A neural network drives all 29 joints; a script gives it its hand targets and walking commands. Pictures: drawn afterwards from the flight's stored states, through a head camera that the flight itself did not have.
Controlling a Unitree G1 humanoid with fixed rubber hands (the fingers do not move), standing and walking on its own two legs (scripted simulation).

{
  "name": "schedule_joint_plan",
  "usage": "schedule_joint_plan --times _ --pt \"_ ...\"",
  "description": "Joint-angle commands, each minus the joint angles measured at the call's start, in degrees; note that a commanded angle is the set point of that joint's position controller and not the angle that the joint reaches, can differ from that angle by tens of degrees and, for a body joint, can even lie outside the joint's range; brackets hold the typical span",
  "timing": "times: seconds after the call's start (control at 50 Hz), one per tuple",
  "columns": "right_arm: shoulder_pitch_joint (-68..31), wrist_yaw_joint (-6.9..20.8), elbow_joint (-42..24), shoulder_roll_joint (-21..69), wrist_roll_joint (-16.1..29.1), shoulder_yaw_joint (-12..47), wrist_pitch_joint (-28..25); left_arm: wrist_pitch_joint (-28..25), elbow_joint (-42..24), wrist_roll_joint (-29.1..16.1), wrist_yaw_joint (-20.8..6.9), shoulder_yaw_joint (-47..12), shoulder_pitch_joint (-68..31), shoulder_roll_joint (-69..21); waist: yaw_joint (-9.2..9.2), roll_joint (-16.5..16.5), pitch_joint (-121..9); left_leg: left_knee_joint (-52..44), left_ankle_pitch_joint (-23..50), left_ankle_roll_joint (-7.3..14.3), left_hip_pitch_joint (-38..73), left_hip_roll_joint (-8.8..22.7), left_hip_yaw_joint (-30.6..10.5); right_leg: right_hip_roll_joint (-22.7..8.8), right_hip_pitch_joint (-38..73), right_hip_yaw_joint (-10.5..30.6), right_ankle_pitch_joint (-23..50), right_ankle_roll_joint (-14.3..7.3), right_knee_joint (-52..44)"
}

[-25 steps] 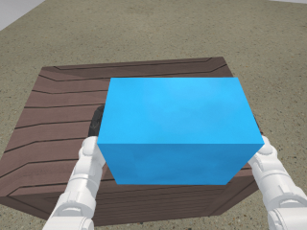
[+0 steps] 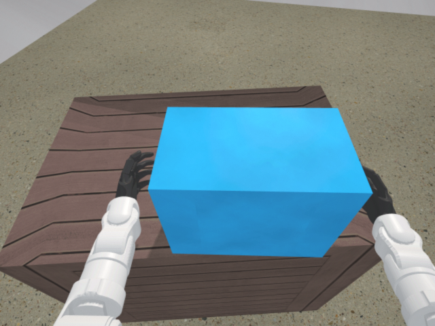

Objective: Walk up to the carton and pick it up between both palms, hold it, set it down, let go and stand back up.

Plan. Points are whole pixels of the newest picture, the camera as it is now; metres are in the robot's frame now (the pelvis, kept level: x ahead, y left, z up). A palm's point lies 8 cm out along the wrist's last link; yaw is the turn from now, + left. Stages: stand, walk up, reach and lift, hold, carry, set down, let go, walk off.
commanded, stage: set down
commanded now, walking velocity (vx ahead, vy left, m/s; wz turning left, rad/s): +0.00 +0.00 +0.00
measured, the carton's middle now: (248, 186) +0.38 -0.03 +0.03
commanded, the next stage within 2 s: none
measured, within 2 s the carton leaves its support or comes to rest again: neither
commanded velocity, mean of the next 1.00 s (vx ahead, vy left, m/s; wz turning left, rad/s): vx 0.00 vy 0.00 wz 0.00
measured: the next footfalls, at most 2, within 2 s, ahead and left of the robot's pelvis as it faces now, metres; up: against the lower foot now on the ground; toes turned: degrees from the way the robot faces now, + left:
none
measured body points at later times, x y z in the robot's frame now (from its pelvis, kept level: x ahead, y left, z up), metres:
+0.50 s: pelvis -0.01 +0.00 +0.00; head +0.01 +0.00 +0.45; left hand +0.31 +0.22 +0.04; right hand +0.27 -0.28 +0.02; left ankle +0.01 +0.11 -0.75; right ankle +0.02 -0.13 -0.75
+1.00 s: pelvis -0.02 +0.00 +0.00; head -0.02 +0.00 +0.45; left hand +0.23 +0.21 +0.02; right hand +0.19 -0.29 +0.01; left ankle +0.01 +0.11 -0.75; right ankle +0.02 -0.13 -0.75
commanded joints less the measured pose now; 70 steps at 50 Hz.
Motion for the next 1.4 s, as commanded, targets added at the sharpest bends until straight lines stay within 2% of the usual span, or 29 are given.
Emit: schedule_joint_plan --times 0.0,0.04,0.06,0.08,0.12,0.14,0.2,0.24,0.3,0.34,0.36,0.38,0.42,0.44,0.5,0.52,0.54,0.6,0.68,0.72,0.78,0.8,0.88,0.92,0.96,1.06,1.18,1.32,1.38 --pt "-16.7 1.4 -13.9 -18.3 7.4 -4.8 -2.1 -1.3 -16.0 -4.7 -1.0 1.8 -9.2 12.4 2.26 -2.0 -27.2 1.4 19.9 -3.2 14.1 -2.6 -1.8 3.7 14.1 -1.2 20.3 -0.5 2.6" --pt "-13.9 1.7 -15.8 -18.3 8.3 -5.0 -1.1 -0.6 -17.6 -5.1 -1.3 1.8 -6.2 11.7 1.63 -3.4 -24.5 0.8 17.1 -2.6 13.9 -2.7 -2.0 3.3 13.9 -1.0 17.3 -0.8 1.4" --pt "-21.6 1.8 -16.4 -17.4 7.3 -4.7 -0.2 -1.2 -14.3 -5.9 -1.1 3.6 -15.8 15.4 3.21 -3.1 -25.0 0.0 9.8 -2.0 10.7 -3.3 -0.5 2.8 10.7 -0.4 8.6 -0.6 1.1" --pt "-11.3 2.2 -19.2 -17.8 7.5 -5.8 -0.4 -1.6 -19.7 -6.0 -0.4 2.0 -4.6 13.3 2.0 -3.6 -23.6 -0.5 12.9 -1.9 12.9 -2.6 -1.6 3.0 13.3 -0.8 12.6 -0.9 1.3" --pt "-11.3 2.2 -24.1 -16.7 7.2 -5.9 0.0 -1.5 -23.2 -7.2 0.1 1.7 -4.6 13.8 2.18 -3.9 -26.0 -0.7 10.8 -1.8 13.3 -2.6 -1.8 2.7 14.4 -0.6 10.6 -1.0 1.0" --pt "-16.2 2.5 -20.8 -17.5 5.7 -7.9 0.9 -1.5 -18.7 -7.7 0.2 2.0 -10.1 14.7 2.1 -3.7 -23.3 -1.6 5.0 -1.5 11.3 -2.5 -1.7 2.6 9.5 -0.6 3.2 -0.9 0.4" --pt "-9.0 3.1 -20.8 -17.5 5.4 -8.4 1.9 -0.6 -22.1 -8.1 0.7 1.8 -4.4 13.4 2.07 -3.4 -21.4 -2.3 5.1 -1.6 13.0 -1.8 -1.6 2.8 8.8 -1.1 2.8 -1.7 0.4" --pt "-7.4 2.9 -26.3 -16.3 4.5 -9.8 1.7 -0.9 -26.6 -8.9 0.7 0.1 -4.4 13.8 1.03 -2.9 -24.2 -1.6 4.4 -1.6 13.5 -2.5 -1.2 2.5 9.5 -0.7 2.8 -1.3 0.5" --pt "-6.5 3.2 -25.1 -15.9 4.7 -9.2 2.6 -0.1 -23.2 -8.4 0.6 1.3 -3.0 13.6 1.71 -5.1 -21.0 -3.0 1.4 -0.8 11.9 -2.1 -1.7 2.1 9.1 -0.4 -0.5 -1.3 -0.3" --pt "2.9 3.4 -27.9 -16.5 4.8 -10.0 2.2 0.9 -28.5 -7.3 0.5 0.2 7.4 11.6 0.47 -3.8 -20.1 -2.8 7.0 -1.6 14.7 -2.3 -2.6 2.8 12.0 -1.0 6.0 -2.2 -0.1" --pt "-0.3 3.2 -26.3 -16.1 5.1 -9.8 2.3 1.1 -28.4 -7.4 0.4 0.3 2.1 12.4 1.27 -1.9 -19.8 -2.0 5.8 -1.9 13.8 -2.4 -1.8 2.8 10.0 -0.4 3.5 -1.9 0.0" --pt "-0.6 3.1 -26.8 -15.9 4.7 -9.0 2.9 1.6 -26.1 -7.4 0.2 1.1 2.4 13.1 1.19 -4.4 -18.6 -2.6 4.1 -1.1 13.4 -2.8 -1.7 2.2 9.8 -0.3 2.2 -1.9 -0.8" --pt "1.1 3.4 -30.1 -17.2 4.7 -10.5 2.6 2.4 -28.9 -7.2 0.4 0.8 5.5 11.8 1.2 -4.5 -19.0 -2.8 4.7 -1.1 14.7 -2.1 -2.1 2.9 9.3 -1.2 2.4 -2.2 -0.8" --pt "9.7 3.2 -33.5 -16.5 5.2 -10.7 1.6 2.3 -34.5 -7.5 0.3 -0.7 13.7 11.3 0.18 -4.2 -21.1 -1.9 10.1 -1.6 17.5 -2.3 -2.6 3.1 12.6 -1.0 8.3 -2.3 -0.4" --pt "12.7 2.6 -37.3 -15.5 6.1 -9.7 0.9 1.7 -37.2 -7.0 -0.2 0.9 16.2 11.9 0.29 -5.0 -20.4 -1.1 14.2 -1.0 15.1 -3.6 -2.0 2.8 16.0 0.3 13.0 -2.3 0.4" --pt "7.5 2.3 -36.3 -14.8 5.2 -9.5 1.3 1.4 -32.8 -7.2 -0.3 2.9 9.4 14.1 0.92 -5.9 -18.6 -1.4 8.6 -0.5 11.2 -4.0 -1.2 2.4 13.8 1.2 7.6 -1.8 0.6" --pt "15.8 2.8 -37.2 -15.4 5.1 -10.4 0.9 1.2 -34.3 -6.9 -0.2 0.5 19.5 11.4 0.93 -5.4 -17.5 -2.6 9.7 -1.0 14.8 -2.8 -2.4 2.9 13.8 0.3 8.3 -2.1 0.3" --pt "16.4 2.8 -42.4 -14.8 4.4 -11.3 0.5 0.8 -39.8 -7.2 0.1 -0.1 20.1 12.1 0.31 -4.1 -17.8 -2.2 10.1 -1.0 15.8 -3.0 -2.4 2.6 13.6 0.5 8.1 -2.6 -0.2" --pt "21.8 3.4 -41.3 -13.4 3.5 -11.3 1.3 -0.1 -36.8 -8.1 0.6 -1.1 23.5 11.2 0.52 -3.3 -12.6 -3.1 5.1 -0.7 14.4 -2.6 -1.7 2.3 9.8 1.1 1.2 -3.0 -1.0" --pt "23.6 4.1 -42.7 -13.7 3.3 -12.8 1.4 -0.3 -42.5 -7.9 1.6 -3.0 25.2 9.5 -0.05 -1.8 -12.8 -3.9 3.3 -1.6 16.6 -1.3 -2.8 3.0 8.2 0.4 -1.2 -3.5 -0.7" --pt "27.5 4.7 -44.1 -12.9 3.0 -12.6 1.0 -1.8 -42.9 -8.1 2.1 -4.3 29.3 8.2 -0.22 -3.8 -10.3 -4.0 4.0 -1.6 15.9 -1.3 -3.0 3.0 8.4 0.4 -0.7 -3.3 -1.3" --pt "23.5 4.5 -42.9 -12.2 2.7 -12.4 1.4 -1.6 -38.2 -8.4 1.9 -2.7 26.2 9.4 0.34 -3.0 -7.9 -4.4 0.0 -1.1 13.1 -2.1 -1.8 2.6 7.1 0.9 -5.6 -3.0 -1.8" --pt "26.7 4.6 -45.1 -10.4 1.5 -12.7 1.8 -2.1 -40.7 -9.0 2.4 -4.1 28.1 8.6 -0.31 -5.7 -6.0 -5.6 -2.6 -0.6 14.4 -1.2 -2.6 2.0 6.6 1.5 -7.6 -2.5 -2.7" --pt "25.8 4.7 -44.3 -10.4 0.9 -13.7 1.8 -2.9 -39.9 -9.0 2.8 -4.5 26.7 9.4 -0.35 -4.8 -5.2 -5.9 -4.9 -0.4 13.1 -1.4 -2.6 1.9 6.3 1.2 -9.9 -2.8 -2.7" --pt "29.4 5.2 -43.3 -9.3 1.9 -13.3 1.5 -3.1 -41.8 -8.1 3.4 -4.6 31.8 8.0 0.47 -3.1 -5.1 -6.2 -4.6 -1.2 14.8 -0.5 -2.8 1.9 6.8 1.2 -9.6 -2.8 -2.6" --pt "31.4 4.4 -45.5 -7.1 0.9 -11.8 0.9 -3.6 -39.5 -7.9 2.3 -3.1 33.3 8.4 1.18 -7.1 -2.9 -5.3 -0.7 -0.1 14.6 -1.9 -1.9 1.2 8.0 1.9 -7.9 -2.1 -3.4" --pt "32.0 4.4 -42.6 -6.4 0.5 -12.3 1.5 -2.9 -39.1 -6.9 2.4 -3.9 34.2 7.6 0.88 -3.6 -1.4 -6.1 -3.5 -0.6 14.4 -1.2 -1.8 1.2 7.2 1.4 -10.1 -2.6 -3.4" --pt "34.8 3.9 -42.9 -5.2 -1.1 -11.6 1.7 -2.0 -37.5 -5.9 1.8 -3.9 36.9 8.1 1.33 -6.0 -1.6 -5.6 0.4 -0.3 14.8 -1.5 -1.6 1.1 8.9 1.1 -6.2 -2.3 -3.4" --pt "34.5 4.1 -40.5 -5.5 -0.4 -11.3 1.1 -2.3 -35.7 -5.0 1.5 -3.4 37.5 7.0 1.3 -4.4 -1.2 -6.0 -0.1 -0.7 15.7 -0.9 -2.2 1.5 8.3 0.9 -7.1 -2.4 -3.0"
